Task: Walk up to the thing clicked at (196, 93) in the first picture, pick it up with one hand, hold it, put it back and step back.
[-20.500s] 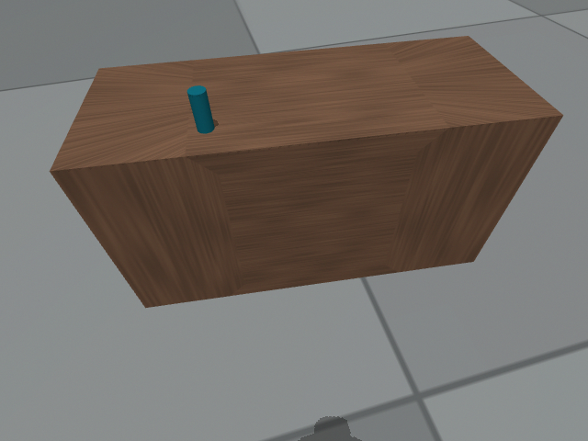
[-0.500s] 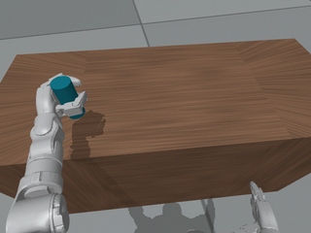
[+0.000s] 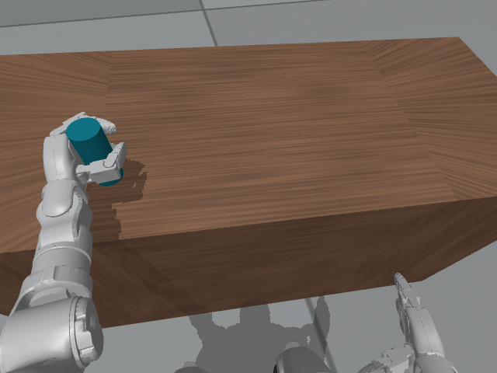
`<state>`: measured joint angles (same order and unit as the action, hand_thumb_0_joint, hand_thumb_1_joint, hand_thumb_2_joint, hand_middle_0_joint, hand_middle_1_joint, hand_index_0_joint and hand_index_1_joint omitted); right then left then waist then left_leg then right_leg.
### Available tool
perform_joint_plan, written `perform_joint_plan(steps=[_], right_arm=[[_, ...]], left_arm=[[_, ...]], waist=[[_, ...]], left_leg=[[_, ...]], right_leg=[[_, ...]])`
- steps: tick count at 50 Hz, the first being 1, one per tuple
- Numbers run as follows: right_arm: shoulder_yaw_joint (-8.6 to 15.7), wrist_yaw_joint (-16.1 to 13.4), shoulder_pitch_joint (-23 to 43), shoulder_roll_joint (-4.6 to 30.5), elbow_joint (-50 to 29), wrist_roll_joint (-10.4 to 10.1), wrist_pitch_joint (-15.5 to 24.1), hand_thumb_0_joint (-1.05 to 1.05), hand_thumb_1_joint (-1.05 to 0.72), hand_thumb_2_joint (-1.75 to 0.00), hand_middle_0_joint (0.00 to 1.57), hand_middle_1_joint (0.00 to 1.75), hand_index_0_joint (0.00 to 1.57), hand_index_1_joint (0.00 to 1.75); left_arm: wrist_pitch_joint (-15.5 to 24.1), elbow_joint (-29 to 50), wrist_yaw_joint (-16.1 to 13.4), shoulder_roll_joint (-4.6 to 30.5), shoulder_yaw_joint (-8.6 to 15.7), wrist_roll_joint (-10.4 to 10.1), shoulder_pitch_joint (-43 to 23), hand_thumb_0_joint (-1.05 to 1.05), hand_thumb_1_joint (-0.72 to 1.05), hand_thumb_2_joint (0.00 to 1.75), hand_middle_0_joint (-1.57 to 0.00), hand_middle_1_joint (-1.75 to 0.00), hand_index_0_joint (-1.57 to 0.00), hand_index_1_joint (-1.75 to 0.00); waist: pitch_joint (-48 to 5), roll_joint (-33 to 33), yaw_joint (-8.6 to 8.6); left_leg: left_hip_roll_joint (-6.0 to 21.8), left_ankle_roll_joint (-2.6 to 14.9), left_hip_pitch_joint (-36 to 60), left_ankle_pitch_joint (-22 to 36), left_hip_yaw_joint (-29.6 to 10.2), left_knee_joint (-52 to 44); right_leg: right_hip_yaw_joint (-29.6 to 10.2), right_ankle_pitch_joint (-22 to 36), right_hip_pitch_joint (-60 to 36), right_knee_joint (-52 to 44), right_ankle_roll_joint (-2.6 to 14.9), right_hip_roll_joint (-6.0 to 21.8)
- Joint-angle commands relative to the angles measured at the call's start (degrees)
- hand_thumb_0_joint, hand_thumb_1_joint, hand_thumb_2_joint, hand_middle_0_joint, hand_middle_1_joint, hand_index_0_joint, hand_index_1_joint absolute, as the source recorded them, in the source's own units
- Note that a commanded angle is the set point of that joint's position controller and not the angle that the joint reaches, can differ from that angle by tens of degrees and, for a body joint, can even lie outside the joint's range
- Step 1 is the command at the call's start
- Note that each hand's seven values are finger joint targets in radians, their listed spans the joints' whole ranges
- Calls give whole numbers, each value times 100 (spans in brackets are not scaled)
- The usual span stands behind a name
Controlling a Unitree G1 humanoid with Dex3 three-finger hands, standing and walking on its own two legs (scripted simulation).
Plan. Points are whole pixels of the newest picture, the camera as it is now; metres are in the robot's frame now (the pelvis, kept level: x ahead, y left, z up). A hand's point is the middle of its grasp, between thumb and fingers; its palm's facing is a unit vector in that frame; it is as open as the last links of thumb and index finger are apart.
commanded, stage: lower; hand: left
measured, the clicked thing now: (97, 154) +0.46 +0.21 +0.08
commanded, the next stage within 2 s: loosen in 0.70 s
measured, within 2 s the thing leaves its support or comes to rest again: rests again in 0.54 s
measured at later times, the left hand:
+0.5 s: hand (112, 163) +0.47 +0.20 +0.04, palm faces +0.15 -0.99 +0.00, open 6.1 cm
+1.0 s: hand (114, 169) +0.46 +0.20 +0.03, palm faces +0.16 -0.99 +0.02, open 6.2 cm
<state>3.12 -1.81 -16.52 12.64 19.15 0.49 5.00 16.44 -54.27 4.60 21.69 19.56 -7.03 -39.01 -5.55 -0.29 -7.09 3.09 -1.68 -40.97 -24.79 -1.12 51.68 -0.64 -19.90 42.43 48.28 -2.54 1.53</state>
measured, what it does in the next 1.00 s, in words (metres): stands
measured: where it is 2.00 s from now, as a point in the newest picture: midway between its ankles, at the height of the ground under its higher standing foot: outside the picture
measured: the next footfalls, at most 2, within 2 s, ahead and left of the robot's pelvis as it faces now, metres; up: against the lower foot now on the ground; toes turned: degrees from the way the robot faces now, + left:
none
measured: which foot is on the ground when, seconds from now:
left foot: down 0.00-1.00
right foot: down 0.00-1.00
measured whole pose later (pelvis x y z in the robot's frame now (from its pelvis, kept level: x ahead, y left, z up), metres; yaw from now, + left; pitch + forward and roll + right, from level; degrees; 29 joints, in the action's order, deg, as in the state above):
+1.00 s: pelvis -0.01 +0.00 -0.03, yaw +0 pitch +18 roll -2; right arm 2.5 1.1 -23.4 13.6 0.9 1.8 0.0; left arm 21.9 -55.6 5.1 22.1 22.5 -6.1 -39.1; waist -6.8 -0.4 -8.8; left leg 3.2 -1.8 -51.4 -28.7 -2.0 61.8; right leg -0.4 -23.5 52.7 58.0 -2.6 1.3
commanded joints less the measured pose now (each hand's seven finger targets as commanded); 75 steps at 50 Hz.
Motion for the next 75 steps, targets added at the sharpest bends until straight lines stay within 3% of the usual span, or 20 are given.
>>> perform_joint_plan(steps=[1,10,12,16,18,19,25,27,35,36,41,46,50,55,64,67,68,71,73,75], right_arm=[[264,26,-14,695,-1243,27,243,0,52,-6,5,5,5,5],[515,53,-294,961,-1615,64,170,0,52,-6,5,5,5,5],[366,80,-341,812,-1822,67,163,0,52,-6,5,5,5,5],[451,98,-490,863,-1906,75,84,0,51,-6,5,5,5,5],[331,133,-517,781,-2059,82,61,0,52,-6,5,5,5,5],[481,118,-534,879,-2058,77,52,0,52,-6,5,5,5,5],[373,199,-740,798,-2132,114,-40,0,52,-6,5,5,5,5],[395,209,-565,864,-2407,117,-49,0,52,-6,5,5,5,5],[545,157,-790,951,-2711,123,-133,0,52,-6,5,5,5,5],[440,169,-850,883,-2665,136,-149,0,52,-6,5,5,5,5],[284,226,-803,731,-2684,158,-166,0,53,-5,5,5,5,5],[532,207,-918,1010,-2810,146,-210,0,53,-4,5,5,5,5],[439,216,-909,882,-2854,149,-232,0,52,-4,5,5,5,5],[428,216,-836,881,-2974,147,-225,0,53,-5,5,5,5,5],[373,180,-776,869,-3004,141,-260,0,53,-5,5,5,5,5],[431,166,-870,948,-3015,136,-265,0,53,-5,5,5,5,5],[465,162,-921,950,-2958,133,-259,0,53,-5,5,5,5,5],[392,169,-966,865,-3010,118,-277,0,52,-5,5,5,5,5],[611,147,-872,1108,-3038,118,-296,0,54,-5,5,5,5,5],[662,140,-872,1202,-3164,116,-299,0,55,-5,5,5,5,5]], left_arm=[[552,1268,86,1243,115,-38,-2448,0,51,128,-137,-144,-138,-144],[687,1505,-38,1396,239,-19,-2446,0,51,126,-133,-140,-135,-140],[724,1567,-33,1255,143,-1,-2506,0,51,126,-133,-140,-134,-140],[730,1447,-56,1379,276,42,-2327,0,50,126,-132,-139,-133,-139],[715,1339,-31,1143,160,34,-2259,0,48,126,-131,-138,-132,-138],[741,1501,-36,1229,205,27,-2366,0,49,127,-133,-140,-134,-140],[739,1189,10,1065,155,92,-2099,0,48,127,-131,-139,-132,-139],[811,1505,-14,1346,300,103,-2351,0,49,125,-131,-137,-131,-137],[935,1380,-46,1387,331,91,-2379,0,45,124,-129,-137,-130,-137],[886,1017,-34,1075,184,107,-2082,0,48,125,-128,-136,-129,-136],[952,1234,-17,1228,216,197,-2297,0,48,118,-137,-136,-139,-135],[923,902,57,1171,351,25,-2073,0,19,78,-110,-103,-113,-100],[963,1122,66,1288,311,124,-2366,0,-2,56,-99,-87,-102,-84],[975,1173,24,1405,419,97,-2515,0,-24,37,-68,-56,-69,-54],[989,1239,11,1416,393,109,-2485,0,-35,25,-43,-33,-43,-33],[918,867,19,1213,286,87,-2200,0,-43,18,-32,-24,-32,-24],[958,1276,-3,1458,421,82,-2445,0,-44,15,-30,-21,-30,-21],[941,1252,10,1268,305,72,-2334,0,-52,9,-24,-15,-24,-14],[898,769,-11,1380,457,83,-2002,0,-47,10,-9,-9,-9,-8],[965,1527,-20,1814,584,88,-2487,0,-49,8,-6,-6,-6,-5]], waist=[[-2603,421,-17],[-2751,643,3],[-2814,577,-64],[-2858,550,-52],[-2710,543,-78],[-2628,686,-92],[-2523,648,-121],[-2569,662,-75],[-2838,533,-213],[-2688,449,-217],[-2580,701,-187],[-2674,561,-238],[-2670,679,-217],[-2622,577,-185],[-2759,661,-118],[-2602,485,-220],[-2724,614,-202],[-2760,544,-200],[-2561,408,-192],[-2980,740,-142]], left_leg=[[-186,172,1012,1830,108,-428],[-122,79,1088,2056,17,-256],[-126,94,1068,2114,22,-185],[-145,111,889,2194,43,-101],[-152,118,854,2112,69,-81],[-138,88,914,2126,47,-102],[-111,79,767,2170,9,-1],[-127,80,731,1896,21,-16],[-197,154,526,1637,92,137],[-174,139,472,1678,58,133],[-183,110,389,1595,61,205],[-164,115,404,1654,48,236],[-188,104,335,1564,55,243],[-224,146,83,978,91,180],[-192,98,215,1241,48,205],[-199,129,168,1178,70,207],[-206,127,171,1183,78,220],[-217,141,242,1366,96,255],[-208,134,106,1365,77,226],[-190,87,483,1618,57,219]], right_leg=[[236,1603,-1190,-309,292,-140],[302,1535,-827,-31,344,-178],[300,1619,-858,6,328,-181],[267,1785,-989,108,318,-158],[259,1703,-869,99,317,-159],[280,1633,-729,113,336,-176],[305,1608,-515,222,351,-187],[300,1406,-524,201,348,-184],[201,1435,-735,280,287,-156],[228,1411,-604,311,307,-161],[238,1284,-375,378,324,-169],[247,1331,-413,407,318,-182],[233,1254,-339,441,325,-169],[189,840,-408,371,311,-162],[228,973,-380,471,332,-188],[210,972,-382,410,305,-185],[197,1011,-450,429,304,-176],[187,1185,-529,448,292,-176],[205,1150,-450,434,306,-185],[209,1284,-531,469,331,-189]])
